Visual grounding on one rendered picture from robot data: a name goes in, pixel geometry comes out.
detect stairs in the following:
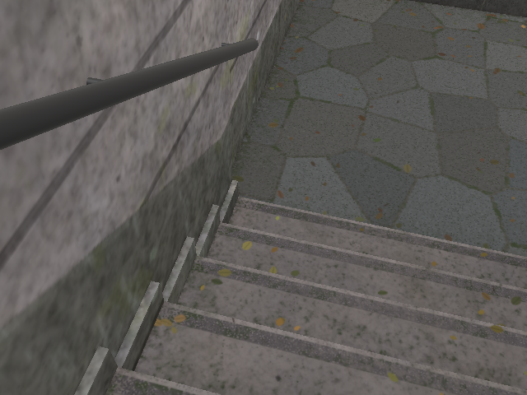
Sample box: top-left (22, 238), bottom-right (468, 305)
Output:
top-left (105, 197), bottom-right (527, 395)

